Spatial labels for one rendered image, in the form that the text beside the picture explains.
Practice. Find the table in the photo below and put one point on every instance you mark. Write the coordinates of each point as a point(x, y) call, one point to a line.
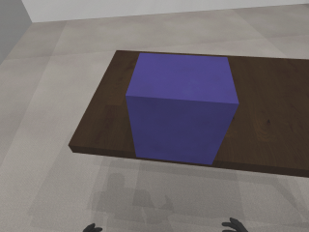
point(269, 132)

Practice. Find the robot right hand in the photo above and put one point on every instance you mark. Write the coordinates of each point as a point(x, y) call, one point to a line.
point(235, 224)

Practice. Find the carton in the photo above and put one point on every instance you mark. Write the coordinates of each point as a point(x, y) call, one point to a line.
point(180, 106)

